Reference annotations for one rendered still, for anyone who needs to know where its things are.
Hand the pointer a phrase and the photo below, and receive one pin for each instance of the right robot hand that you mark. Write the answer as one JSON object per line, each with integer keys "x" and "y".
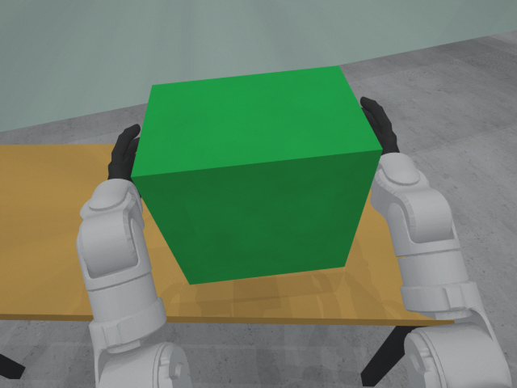
{"x": 380, "y": 124}

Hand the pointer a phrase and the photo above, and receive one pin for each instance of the left robot forearm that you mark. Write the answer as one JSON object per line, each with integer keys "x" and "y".
{"x": 117, "y": 271}

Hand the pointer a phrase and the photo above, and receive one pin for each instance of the robot left upper arm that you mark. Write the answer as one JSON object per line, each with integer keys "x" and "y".
{"x": 161, "y": 365}

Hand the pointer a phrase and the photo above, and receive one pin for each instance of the table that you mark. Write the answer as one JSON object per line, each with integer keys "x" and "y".
{"x": 42, "y": 190}

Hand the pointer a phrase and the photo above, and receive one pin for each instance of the carton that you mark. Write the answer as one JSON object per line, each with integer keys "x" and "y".
{"x": 256, "y": 175}

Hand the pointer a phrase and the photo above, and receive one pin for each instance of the robot right upper arm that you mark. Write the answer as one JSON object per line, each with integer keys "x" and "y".
{"x": 458, "y": 355}

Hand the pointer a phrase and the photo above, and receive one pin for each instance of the left robot hand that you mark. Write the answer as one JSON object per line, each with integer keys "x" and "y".
{"x": 123, "y": 154}

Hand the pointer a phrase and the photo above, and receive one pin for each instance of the right robot forearm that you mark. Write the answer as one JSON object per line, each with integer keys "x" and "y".
{"x": 435, "y": 280}

